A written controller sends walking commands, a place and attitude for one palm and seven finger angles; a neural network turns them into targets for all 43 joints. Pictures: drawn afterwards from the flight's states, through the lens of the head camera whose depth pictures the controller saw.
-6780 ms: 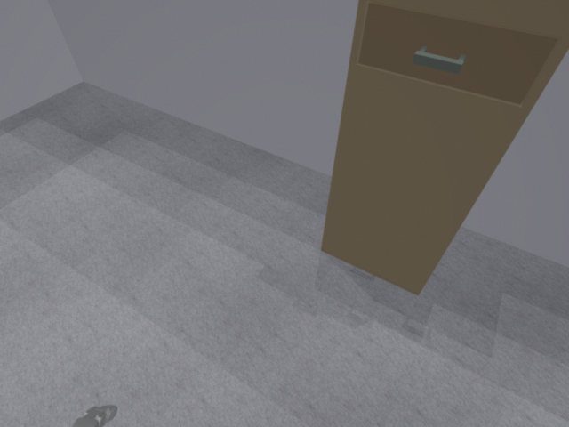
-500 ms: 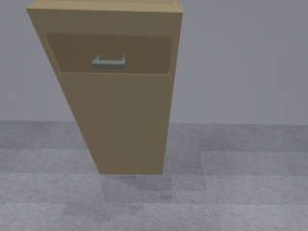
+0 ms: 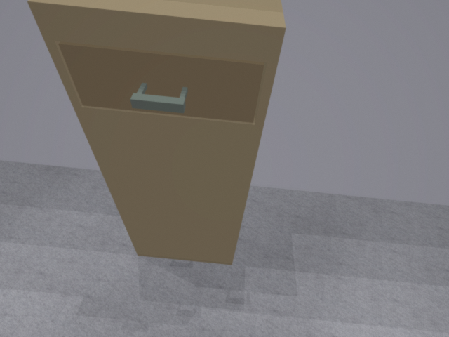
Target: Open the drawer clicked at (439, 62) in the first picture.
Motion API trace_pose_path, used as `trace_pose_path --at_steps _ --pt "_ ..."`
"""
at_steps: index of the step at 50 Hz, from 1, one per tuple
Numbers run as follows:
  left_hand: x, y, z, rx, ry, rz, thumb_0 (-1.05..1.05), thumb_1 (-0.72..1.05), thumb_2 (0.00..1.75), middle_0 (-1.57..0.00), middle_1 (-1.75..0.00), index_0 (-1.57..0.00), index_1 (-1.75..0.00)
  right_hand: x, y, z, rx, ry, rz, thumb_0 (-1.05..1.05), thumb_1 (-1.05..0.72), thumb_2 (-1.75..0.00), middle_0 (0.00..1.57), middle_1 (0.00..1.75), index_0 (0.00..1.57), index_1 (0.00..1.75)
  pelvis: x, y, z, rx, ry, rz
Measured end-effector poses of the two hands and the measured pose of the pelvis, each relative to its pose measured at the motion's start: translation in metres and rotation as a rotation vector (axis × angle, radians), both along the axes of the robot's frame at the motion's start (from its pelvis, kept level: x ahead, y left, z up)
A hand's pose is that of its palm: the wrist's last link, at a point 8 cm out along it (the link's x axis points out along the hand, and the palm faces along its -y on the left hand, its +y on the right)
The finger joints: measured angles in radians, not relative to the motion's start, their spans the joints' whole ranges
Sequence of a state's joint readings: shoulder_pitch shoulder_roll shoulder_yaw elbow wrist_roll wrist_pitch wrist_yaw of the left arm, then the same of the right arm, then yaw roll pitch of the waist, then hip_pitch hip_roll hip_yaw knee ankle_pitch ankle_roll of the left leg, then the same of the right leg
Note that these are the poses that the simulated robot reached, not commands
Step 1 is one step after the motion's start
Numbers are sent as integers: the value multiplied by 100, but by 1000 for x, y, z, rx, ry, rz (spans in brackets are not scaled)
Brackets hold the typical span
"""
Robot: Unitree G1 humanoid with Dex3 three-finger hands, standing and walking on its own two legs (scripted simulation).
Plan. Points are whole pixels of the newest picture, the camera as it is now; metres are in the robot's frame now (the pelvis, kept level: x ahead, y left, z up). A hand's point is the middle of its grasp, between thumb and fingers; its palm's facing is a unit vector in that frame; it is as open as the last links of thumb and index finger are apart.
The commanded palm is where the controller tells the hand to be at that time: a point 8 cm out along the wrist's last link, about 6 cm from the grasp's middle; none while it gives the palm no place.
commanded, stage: come to a stop and stand still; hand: left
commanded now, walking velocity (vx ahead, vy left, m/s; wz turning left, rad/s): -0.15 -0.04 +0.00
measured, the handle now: (161, 96) +0.51 +0.19 +0.15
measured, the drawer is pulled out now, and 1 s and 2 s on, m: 0.00 0.00 0.00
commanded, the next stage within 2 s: look again from close up in 0.68 s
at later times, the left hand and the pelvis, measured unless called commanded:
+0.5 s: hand out of the picture +0.04 +0.20 -0.17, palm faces +0.01 -0.97 -0.23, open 7.4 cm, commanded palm none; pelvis -0.02 +0.01 -0.01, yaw +0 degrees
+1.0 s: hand out of the picture -0.02 +0.19 -0.18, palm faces +0.02 -0.99 -0.16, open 7.4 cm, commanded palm none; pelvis +0.00 +0.03 +0.00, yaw +0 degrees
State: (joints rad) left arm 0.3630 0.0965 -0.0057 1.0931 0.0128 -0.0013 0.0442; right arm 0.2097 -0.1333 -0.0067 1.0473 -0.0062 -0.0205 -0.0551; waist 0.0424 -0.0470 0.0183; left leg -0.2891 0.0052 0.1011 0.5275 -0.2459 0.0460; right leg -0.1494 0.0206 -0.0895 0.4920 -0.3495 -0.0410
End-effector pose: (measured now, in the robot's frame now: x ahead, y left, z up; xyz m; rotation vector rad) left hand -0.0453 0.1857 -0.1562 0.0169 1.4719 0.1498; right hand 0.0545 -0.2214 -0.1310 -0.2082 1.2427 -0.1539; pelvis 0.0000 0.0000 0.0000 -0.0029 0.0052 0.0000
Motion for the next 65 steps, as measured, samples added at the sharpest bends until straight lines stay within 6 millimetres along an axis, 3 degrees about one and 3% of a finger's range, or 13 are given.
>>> trace_pose_path --at_steps 7,18,25,31,37,46,55,65 --pt "27 29 11 96 -72 -46 1 92 90 -20 -30 -20 -30 7 7 -8 50 -38 -6 1 -93 -90 20 30 20 30 -12 0 -1 8 5 -8" --pt "55 62 18 182 -225 -108 1 91 90 -20 -30 -20 -30 -35 -1 -17 57 -34 -43 0 -92 -90 20 30 20 30 -23 7 -9 -13 -32 3" --pt "72 63 20 145 -268 -126 0 91 90 -20 -30 -20 -30 -72 11 -14 57 62 -42 1 -92 -90 20 30 20 30 -25 15 -5 -8 -17 2" --pt "61 58 16 108 -216 -117 0 91 90 -20 -30 -20 -30 -86 21 -9 62 124 -39 1 -91 -90 20 30 20 30 -23 18 -1 -7 -1 2" --pt "38 58 12 88 -127 -101 0 92 90 -20 -30 -20 -30 -79 23 -6 51 137 -37 1 -91 -90 20 30 20 30 -16 21 2 -6 2 2" --pt "18 53 9 62 -43 -81 0 91 90 -20 -30 -20 -30 -49 19 -2 23 97 -24 1 -92 -90 20 30 20 30 -4 25 3 -4 -3 -2" --pt "24 53 8 56 -34 -81 0 91 90 -20 -30 -20 -30 -25 20 0 14 61 -14 1 -92 -90 20 30 20 30 5 27 4 0 -5 -7" --pt "41 60 10 72 -55 -91 0 91 90 -20 -30 -20 -30 -25 22 -2 19 79 -20 1 -92 -90 20 30 20 30 11 29 5 5 -3 -10"
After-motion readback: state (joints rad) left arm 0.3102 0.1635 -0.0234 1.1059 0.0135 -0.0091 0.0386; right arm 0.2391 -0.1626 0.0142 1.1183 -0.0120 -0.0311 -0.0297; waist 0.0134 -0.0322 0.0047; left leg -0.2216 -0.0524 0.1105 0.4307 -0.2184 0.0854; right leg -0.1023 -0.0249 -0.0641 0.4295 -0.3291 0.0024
